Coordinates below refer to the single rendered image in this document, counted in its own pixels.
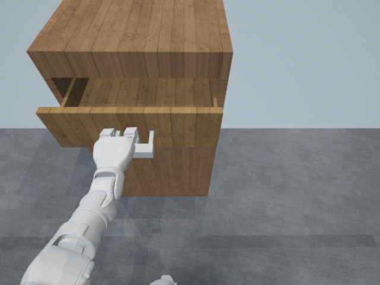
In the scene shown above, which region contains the cabinet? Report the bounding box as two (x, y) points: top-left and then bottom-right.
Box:
(26, 0), (233, 197)

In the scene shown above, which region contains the drawer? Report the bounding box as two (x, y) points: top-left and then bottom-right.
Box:
(36, 78), (223, 147)

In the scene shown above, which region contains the robot left forearm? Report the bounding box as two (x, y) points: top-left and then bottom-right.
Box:
(20, 167), (125, 285)

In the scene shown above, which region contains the handle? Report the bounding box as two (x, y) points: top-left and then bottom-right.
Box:
(116, 131), (154, 158)

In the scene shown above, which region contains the left robot hand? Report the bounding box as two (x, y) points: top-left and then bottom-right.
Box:
(93, 127), (140, 172)

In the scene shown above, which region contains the left robot shin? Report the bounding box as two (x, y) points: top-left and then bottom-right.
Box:
(161, 275), (173, 281)

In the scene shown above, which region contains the left robot upper arm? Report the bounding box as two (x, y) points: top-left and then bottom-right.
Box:
(25, 245), (95, 285)

